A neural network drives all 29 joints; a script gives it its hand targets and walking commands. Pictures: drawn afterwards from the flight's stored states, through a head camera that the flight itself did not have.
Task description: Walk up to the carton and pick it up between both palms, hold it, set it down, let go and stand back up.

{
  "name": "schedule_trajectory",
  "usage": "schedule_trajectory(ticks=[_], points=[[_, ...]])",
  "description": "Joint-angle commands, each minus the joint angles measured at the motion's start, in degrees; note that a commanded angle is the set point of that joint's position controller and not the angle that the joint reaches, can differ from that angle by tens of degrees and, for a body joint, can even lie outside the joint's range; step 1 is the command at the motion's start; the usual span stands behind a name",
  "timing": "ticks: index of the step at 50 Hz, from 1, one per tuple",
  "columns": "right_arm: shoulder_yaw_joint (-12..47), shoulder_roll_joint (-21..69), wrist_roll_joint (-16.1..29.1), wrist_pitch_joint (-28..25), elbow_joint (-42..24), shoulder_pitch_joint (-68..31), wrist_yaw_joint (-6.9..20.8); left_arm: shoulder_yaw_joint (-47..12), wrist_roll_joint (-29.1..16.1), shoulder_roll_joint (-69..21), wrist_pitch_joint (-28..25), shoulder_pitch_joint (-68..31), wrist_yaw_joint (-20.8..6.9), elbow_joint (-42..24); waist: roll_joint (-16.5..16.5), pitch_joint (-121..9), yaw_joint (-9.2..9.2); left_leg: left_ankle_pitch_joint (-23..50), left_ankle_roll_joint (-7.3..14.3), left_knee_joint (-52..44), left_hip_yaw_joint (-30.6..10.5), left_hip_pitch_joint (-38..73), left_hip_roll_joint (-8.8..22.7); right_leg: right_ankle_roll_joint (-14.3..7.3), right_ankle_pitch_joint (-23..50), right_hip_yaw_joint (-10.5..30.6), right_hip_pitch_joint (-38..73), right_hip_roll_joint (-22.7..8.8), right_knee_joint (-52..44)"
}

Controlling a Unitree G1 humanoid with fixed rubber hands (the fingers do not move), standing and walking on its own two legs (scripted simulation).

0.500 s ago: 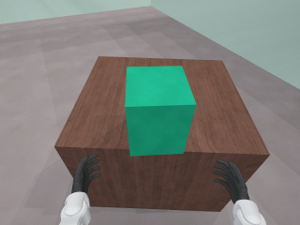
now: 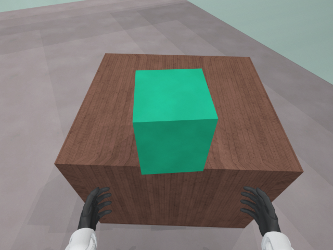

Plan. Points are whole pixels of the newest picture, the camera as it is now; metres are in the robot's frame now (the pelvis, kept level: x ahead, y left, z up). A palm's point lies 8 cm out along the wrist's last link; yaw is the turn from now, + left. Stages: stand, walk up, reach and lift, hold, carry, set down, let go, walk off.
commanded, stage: set down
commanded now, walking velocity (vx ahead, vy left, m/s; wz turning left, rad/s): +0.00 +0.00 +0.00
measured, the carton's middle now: (170, 123) +0.46 +0.05 +0.01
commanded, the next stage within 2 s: let go in 0.98 s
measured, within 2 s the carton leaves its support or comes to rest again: neither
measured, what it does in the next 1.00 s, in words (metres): stands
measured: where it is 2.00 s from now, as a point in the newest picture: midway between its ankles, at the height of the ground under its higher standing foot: outside the picture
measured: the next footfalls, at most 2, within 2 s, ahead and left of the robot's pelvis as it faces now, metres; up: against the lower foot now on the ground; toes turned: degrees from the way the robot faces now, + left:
none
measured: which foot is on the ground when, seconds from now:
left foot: down 0.00-1.00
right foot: down 0.00-1.00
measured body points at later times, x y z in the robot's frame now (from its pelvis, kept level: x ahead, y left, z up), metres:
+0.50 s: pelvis +0.00 +0.00 +0.00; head +0.00 +0.02 +0.45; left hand +0.17 +0.23 -0.07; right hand +0.20 -0.19 -0.05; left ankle +0.02 +0.12 -0.74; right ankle -0.02 -0.13 -0.74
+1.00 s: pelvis +0.02 +0.00 +0.00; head +0.04 +0.01 +0.45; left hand +0.18 +0.22 -0.09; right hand +0.20 -0.21 -0.08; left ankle +0.02 +0.12 -0.74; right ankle -0.02 -0.13 -0.74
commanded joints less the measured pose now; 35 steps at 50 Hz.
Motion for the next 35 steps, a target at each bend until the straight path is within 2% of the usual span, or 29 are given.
schedule_trajectory(ticks=[1,2,4,5,6,8,10,11,12,13,14,15,16,18,19,20,21,22,23,25,27,28,29,30,31,32,33,34,35], points=[[1.67,-6.37,-3.22,-3.96,-7.18,-1.59,0.14,-0.38,2.06,8.7,-2.95,-1.23,-1.66,-8.96,2.76,1.58,1.15,16.67,-2.47,-3.95,1.8,20.72,-2.91,-1.52,4.29,-1.12,-2.94,1.24,-7.36],[2.38,-5.78,-2.63,-4.17,-8.44,0.22,-0.05,-0.52,1.9,8.89,-3.0,-0.37,-1.61,-11.43,3.16,0.66,1.33,18.1,-2.23,-3.43,1.91,21.35,-3.16,-1.37,5.79,-0.88,-2.68,0.81,-7.32],[2.29,-6.57,-3.15,-3.76,-3.14,-0.11,0.48,-0.56,3.53,7.89,-1.81,-0.78,-1.8,-6.61,4.37,1.86,0.92,17.96,-2.72,-3.4,1.83,21.76,-3.16,-1.84,4.6,-1.1,-2.82,1.11,-7.48],[1.84,-7.37,-2.37,-4.5,-7.04,-0.56,0.68,-1.15,3.06,7.73,-2.44,-1.16,-1.22,-10.17,3.79,1.22,1.15,17.74,-2.47,-3.62,1.59,21.58,-2.79,-2.07,4.44,-1.38,-2.63,1.46,-7.39],[1.13,-7.23,-3.14,-3.76,-4.42,-0.89,0.75,-1.63,3.19,7.63,-1.86,-1.53,-1.33,-8.0,4.23,2.04,0.01,15.73,-2.65,-4.1,1.39,21.47,-2.65,-2.33,2.13,-1.51,-3.3,1.62,-7.75],[1.28,-7.21,-4.26,-2.61,1.39,-1.52,1.27,-1.33,4.68,5.98,-0.37,-1.88,-1.7,-2.04,4.81,4.71,-0.26,12.14,-2.82,-4.82,1.54,21.23,-2.69,-2.84,-1.35,-1.54,-3.65,1.69,-8.37],[0.97,-6.98,-4.07,-2.8,-1.71,-0.11,0.92,-1.04,3.96,7.42,-0.54,-1.2,-1.9,-4.8,3.29,4.01,-0.42,12.65,-2.19,-4.47,1.8,21.15,-2.77,-2.49,-0.22,-1.23,-3.59,1.0,-8.4],[0.13,-7.41,-5.29,-1.75,1.54,-1.09,0.95,-0.94,4.57,7.09,0.34,-2.45,-1.97,-2.73,3.85,6.22,-0.78,10.43,-2.38,-5.21,1.36,19.84,-2.61,-2.85,-2.52,-1.25,-4.0,1.12,-8.49],[-0.24,-8.14,-4.97,-2.15,-0.85,-2.72,1.24,-1.42,4.26,6.95,0.3,-3.59,-1.67,-4.19,4.11,4.34,-0.67,9.48,-2.13,-4.99,1.78,20.39,-2.62,-2.79,-2.91,-1.81,-4.77,1.29,-8.2],[0.53,-7.06,-5.63,-1.29,3.76,-2.08,1.04,-1.45,5.31,6.61,1.21,-4.36,-2.16,-0.95,4.77,6.0,-1.26,7.97,-2.13,-5.26,1.34,20.48,-2.67,-3.1,-4.02,-1.09,-4.6,0.76,-8.61],[0.29,-7.31,-5.96,-0.86,3.23,-2.59,1.08,-1.29,5.06,6.74,1.5,-4.97,-2.26,-0.47,4.06,6.43,-0.9,7.24,-2.16,-5.24,1.74,20.06,-2.7,-2.8,-4.46,-1.31,-5.04,0.72,-8.72],[-0.39,-6.6,-6.44,-0.53,2.94,-3.41,0.86,-1.47,4.74,7.45,1.57,-5.7,-2.15,-1.16,3.26,5.36,-1.34,5.26,-1.87,-5.41,2.02,19.7,-2.63,-2.84,-5.8,-1.4,-4.48,0.76,-8.54],[-0.41,-7.45,-6.12,-0.94,0.94,-4.04,0.92,-0.68,4.27,8.14,1.41,-6.4,-1.75,-3.18,3.42,5.55,-0.67,6.34,-1.98,-5.4,1.81,19.05,-2.46,-2.88,-4.64,-1.5,-4.86,0.91,-8.18],[-1.28,-8.11,-6.95,-0.56,3.61,-3.87,1.27,-1.3,4.63,7.18,1.78,-5.31,-1.74,-2.57,4.53,5.26,-0.95,6.56,-2.57,-5.47,1.95,19.64,-2.39,-2.97,-4.92,-1.86,-5.09,1.33,-7.8],[-0.55,-7.63,-6.1,-1.1,1.54,-2.22,1.27,-1.51,5.08,7.28,1.3,-4.3,-1.4,-5.86,4.85,4.47,-0.66,8.1,-2.43,-5.43,1.47,20.14,-2.3,-3.02,-3.01,-1.83,-3.72,1.24,-7.72],[-1.28,-7.51,-6.66,-0.58,3.45,-3.54,1.35,-2.23,4.53,7.3,1.72,-5.77,-1.39,-3.24,4.32,4.65,-1.59,6.16,-2.33,-5.24,1.75,19.95,-2.22,-3.16,-4.92,-1.78,-5.13,1.34,-7.83],[-1.64,-7.95,-7.36,-0.18,5.54,-3.23,1.58,-2.82,5.3,6.59,2.52,-4.65,-1.54,0.31,4.2,6.08,-1.45,4.46,-2.22,-5.41,1.55,19.86,-2.16,-3.23,-6.03,-1.8,-5.57,1.16,-7.88],[-1.58,-7.15,-7.62,0.21,5.7,-2.75,1.28,-2.26,5.01,7.32,2.95,-5.49,-1.91,0.42,3.84,6.03,-2.23,3.51,-2.01,-5.34,1.93,19.35,-2.5,-3.12,-6.11,-1.44,-5.06,0.85,-8.17],[-1.22,-7.58,-7.89,0.27,6.3,-3.06,1.43,-1.18,6.24,7.35,3.26,-5.37,-1.85,0.31,4.89,7.22,-1.45,5.04,-2.4,-5.57,1.76,19.35,-2.59,-3.39,-5.49,-1.89,-5.16,1.12,-7.73],[-2.66,-8.49,-7.66,-0.44,4.08,-3.65,1.47,-2.31,5.26,7.36,3.12,-4.74,-1.58,-3.22,5.07,4.89,-2.06,6.33,-2.53,-4.8,1.45,19.79,-2.12,-3.05,-3.48,-2.62,-4.93,1.44,-7.03],[-2.0,-7.56,-8.74,0.15,6.92,-3.2,1.01,-1.91,5.22,7.3,3.92,-4.84,-2.43,0.72,3.13,6.07,-2.26,5.35,-2.05,-4.68,1.89,20.24,-2.33,-2.76,-3.42,-1.85,-5.05,1.1,-7.6],[-2.55,-7.96,-8.05,-1.04,2.29,-2.62,0.96,-2.51,4.6,8.24,3.09,-3.87,-1.91,-3.98,3.74,3.24,-2.09,7.95,-2.41,-4.1,1.84,20.59,-2.22,-2.5,-0.63,-2.63,-3.52,1.38,-6.87],[-3.1,-8.48,-8.13,-1.03,3.71,-3.45,1.34,-1.9,5.06,8.06,3.29,-4.62,-1.6,-3.2,4.73,3.44,-1.91,7.95,-2.6,-4.21,1.7,20.29,-2.03,-2.69,-0.79,-2.67,-4.24,1.48,-6.66],[-2.38,-7.94,-8.7,-0.8,6.14,-4.08,1.23,-2.7,5.28,7.42,3.62,-5.17,-2.01,0.73,3.8,5.01,-2.49,6.01,-2.24,-4.37,1.53,19.76,-2.2,-2.73,-2.8,-2.45,-4.89,1.44,-6.99],[-2.81,-8.32,-8.67,-0.75,6.37,-3.37,1.32,-2.15,5.58,7.75,3.87,-4.82,-2.02,-0.07,3.86,4.12,-2.33,7.08,-2.31,-4.12,1.85,20.15,-2.27,-2.6,-1.52,-2.46,-4.47,1.39,-6.57],[-2.29,-8.09,-8.77,-0.73,7.51,-1.84,1.06,-2.37,6.45,7.6,4.1,-3.69,-2.28,0.03,5.07,5.45,-2.93,8.29,-2.61,-3.98,1.87,21.15,-2.38,-2.6,-0.28,-2.51,-4.53,1.29,-6.87],[-2.73,-8.0,-9.98,0.05,11.97,-2.29,0.99,-2.55,6.76,7.33,5.09,-3.82,-2.8,3.73,5.0,6.34,-3.84,7.32,-2.68,-4.03,1.66,21.51,-2.36,-2.48,-1.64,-2.25,-5.43,1.3,-7.35],[-2.51,-8.37,-9.82,-0.5,8.73,-3.28,1.06,-1.77,6.93,7.98,4.74,-3.8,-2.66,2.02,4.5,5.2,-2.52,9.41,-2.72,-3.72,1.53,21.48,-2.28,-2.66,0.29,-2.15,-4.9,1.47,-6.66],[-2.47,-8.44,-9.91,-0.49,10.32,-3.08,1.11,-1.66,6.98,8.07,4.81,-4.13,-2.72,2.5,4.84,5.06,-2.7,10.14,-2.87,-3.35,1.5,21.84,-2.27,-2.43,1.16,-2.31,-5.3,1.52,-6.45]])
